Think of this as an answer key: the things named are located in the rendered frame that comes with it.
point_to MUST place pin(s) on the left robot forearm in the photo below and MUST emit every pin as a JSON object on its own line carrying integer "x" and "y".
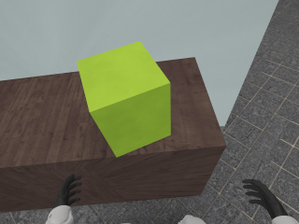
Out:
{"x": 61, "y": 214}

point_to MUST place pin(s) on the pedestal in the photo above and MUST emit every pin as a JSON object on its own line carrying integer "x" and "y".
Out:
{"x": 47, "y": 133}

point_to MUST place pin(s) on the carton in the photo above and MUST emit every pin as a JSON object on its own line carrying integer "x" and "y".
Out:
{"x": 128, "y": 96}

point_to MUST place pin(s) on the robot right hand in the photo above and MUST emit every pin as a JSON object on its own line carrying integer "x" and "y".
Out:
{"x": 268, "y": 200}

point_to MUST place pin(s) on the robot left hand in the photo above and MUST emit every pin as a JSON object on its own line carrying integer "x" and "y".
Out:
{"x": 64, "y": 194}

